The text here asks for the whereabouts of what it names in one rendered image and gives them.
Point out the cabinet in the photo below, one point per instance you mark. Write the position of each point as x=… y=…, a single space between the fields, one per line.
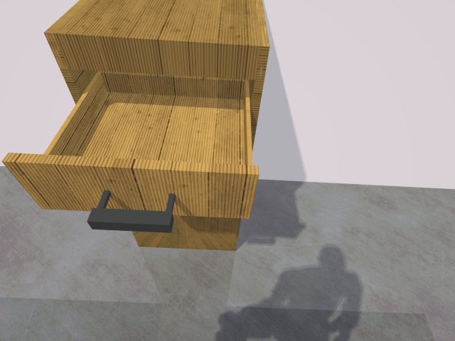
x=198 y=38

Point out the drawer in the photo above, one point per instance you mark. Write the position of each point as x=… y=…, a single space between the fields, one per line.
x=143 y=136

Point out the handle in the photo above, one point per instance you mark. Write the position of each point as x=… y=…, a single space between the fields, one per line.
x=131 y=220

